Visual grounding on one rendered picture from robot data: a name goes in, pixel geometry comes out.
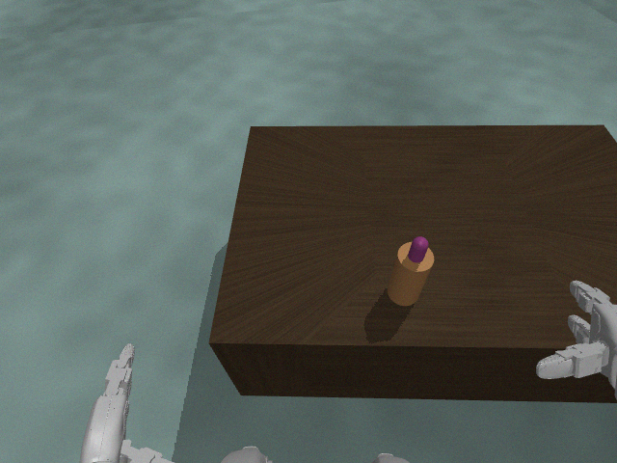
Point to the left robot hand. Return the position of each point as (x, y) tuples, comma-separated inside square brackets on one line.
[(104, 438)]

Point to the right robot hand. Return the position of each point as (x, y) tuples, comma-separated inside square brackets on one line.
[(594, 342)]

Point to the bottle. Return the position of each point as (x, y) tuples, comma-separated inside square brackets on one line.
[(412, 266)]

